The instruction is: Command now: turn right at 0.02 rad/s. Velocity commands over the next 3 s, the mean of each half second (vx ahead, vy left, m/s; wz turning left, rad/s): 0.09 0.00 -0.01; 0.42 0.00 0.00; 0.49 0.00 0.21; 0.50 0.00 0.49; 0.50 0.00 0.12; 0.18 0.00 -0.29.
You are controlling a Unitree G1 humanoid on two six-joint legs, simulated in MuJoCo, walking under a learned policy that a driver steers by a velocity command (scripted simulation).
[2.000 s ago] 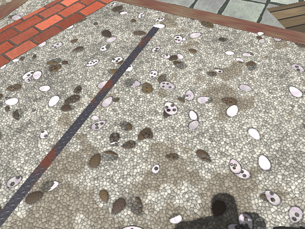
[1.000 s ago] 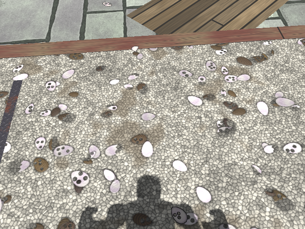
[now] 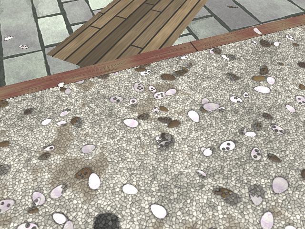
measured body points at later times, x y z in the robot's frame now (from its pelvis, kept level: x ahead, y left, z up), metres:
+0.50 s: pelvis +0.04 +0.03 +0.00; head +0.04 +0.05 +0.45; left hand +0.07 +0.30 -0.15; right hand +0.10 -0.24 -0.13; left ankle +0.03 +0.14 -0.73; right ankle -0.01 -0.10 -0.74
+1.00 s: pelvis +0.26 +0.04 -0.02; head +0.30 +0.05 +0.43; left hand +0.52 +0.25 -0.10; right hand +0.15 -0.21 -0.15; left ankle +0.05 +0.15 -0.74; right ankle +0.42 -0.06 -0.73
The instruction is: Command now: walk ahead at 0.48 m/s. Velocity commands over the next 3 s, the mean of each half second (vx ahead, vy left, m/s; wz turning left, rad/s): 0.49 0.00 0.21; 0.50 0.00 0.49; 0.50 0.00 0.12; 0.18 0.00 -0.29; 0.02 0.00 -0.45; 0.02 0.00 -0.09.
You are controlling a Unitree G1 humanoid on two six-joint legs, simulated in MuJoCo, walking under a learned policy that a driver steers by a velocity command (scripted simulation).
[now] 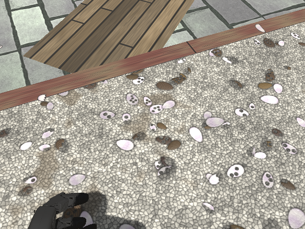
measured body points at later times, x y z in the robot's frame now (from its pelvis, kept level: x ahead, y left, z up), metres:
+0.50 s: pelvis +0.29 +0.02 +0.01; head +0.32 +0.03 +0.46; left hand +0.26 +0.29 -0.14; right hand +0.51 -0.20 -0.09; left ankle +0.45 +0.16 -0.70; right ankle +0.16 -0.11 -0.72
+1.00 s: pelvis +0.58 +0.09 +0.02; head +0.61 +0.12 +0.47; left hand +0.70 +0.40 -0.07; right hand +0.73 -0.17 -0.09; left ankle +0.45 +0.14 -0.72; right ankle +0.80 +0.03 -0.70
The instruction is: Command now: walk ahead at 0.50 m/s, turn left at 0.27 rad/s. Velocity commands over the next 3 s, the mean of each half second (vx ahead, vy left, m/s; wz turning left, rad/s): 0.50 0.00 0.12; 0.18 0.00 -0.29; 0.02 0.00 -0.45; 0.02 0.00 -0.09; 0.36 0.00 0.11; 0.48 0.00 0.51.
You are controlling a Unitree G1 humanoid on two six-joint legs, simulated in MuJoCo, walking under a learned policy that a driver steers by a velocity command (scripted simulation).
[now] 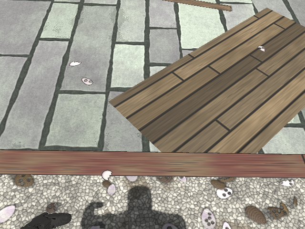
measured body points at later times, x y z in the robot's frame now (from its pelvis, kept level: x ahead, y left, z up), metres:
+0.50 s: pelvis +0.30 -0.02 +0.00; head +0.32 -0.02 +0.45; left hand +0.24 +0.21 -0.14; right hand +0.53 -0.21 -0.09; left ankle +0.46 +0.11 -0.71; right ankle +0.17 -0.13 -0.74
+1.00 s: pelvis +0.45 -0.03 +0.00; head +0.48 -0.04 +0.45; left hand +0.58 +0.21 -0.12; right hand +0.58 -0.33 -0.09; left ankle +0.47 +0.11 -0.74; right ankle +0.47 -0.14 -0.73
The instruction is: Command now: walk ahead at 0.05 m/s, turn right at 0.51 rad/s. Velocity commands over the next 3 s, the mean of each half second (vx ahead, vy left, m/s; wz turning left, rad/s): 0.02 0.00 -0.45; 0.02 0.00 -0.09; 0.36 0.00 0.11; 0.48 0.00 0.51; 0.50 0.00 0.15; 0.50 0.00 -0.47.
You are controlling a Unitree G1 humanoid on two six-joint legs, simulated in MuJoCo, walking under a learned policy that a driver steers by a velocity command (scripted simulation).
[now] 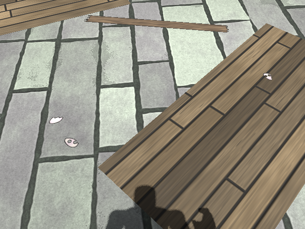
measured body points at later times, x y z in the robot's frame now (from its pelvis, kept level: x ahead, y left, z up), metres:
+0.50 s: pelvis +0.04 -0.01 +0.01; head +0.07 -0.02 +0.46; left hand +0.24 +0.22 -0.08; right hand +0.06 -0.31 -0.12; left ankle +0.06 +0.14 -0.71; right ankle +0.04 -0.11 -0.74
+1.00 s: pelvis +0.05 +0.04 +0.00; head +0.07 +0.04 +0.45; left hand +0.21 +0.29 -0.12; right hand +0.17 -0.25 -0.09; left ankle +0.06 +0.13 -0.74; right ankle +0.01 -0.10 -0.73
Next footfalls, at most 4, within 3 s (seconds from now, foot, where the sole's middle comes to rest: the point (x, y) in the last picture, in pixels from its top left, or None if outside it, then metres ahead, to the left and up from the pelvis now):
0.56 left None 0.10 0.12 -0.78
1.26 right None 0.13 -0.15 -0.78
1.90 left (158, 202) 0.64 0.02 -0.93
2.26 right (181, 141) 1.00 -0.11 -0.93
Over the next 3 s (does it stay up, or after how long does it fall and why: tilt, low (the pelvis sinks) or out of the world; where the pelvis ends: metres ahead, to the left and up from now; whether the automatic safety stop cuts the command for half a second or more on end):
stays up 1.17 0.05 -0.14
